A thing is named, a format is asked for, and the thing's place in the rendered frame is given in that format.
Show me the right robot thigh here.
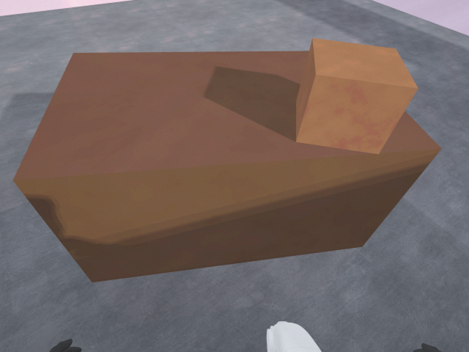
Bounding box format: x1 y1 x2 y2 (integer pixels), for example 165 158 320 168
267 323 322 352

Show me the carton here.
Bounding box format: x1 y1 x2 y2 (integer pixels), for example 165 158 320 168
296 38 418 154

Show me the pedestal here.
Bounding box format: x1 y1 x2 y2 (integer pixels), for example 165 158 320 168
13 51 442 282

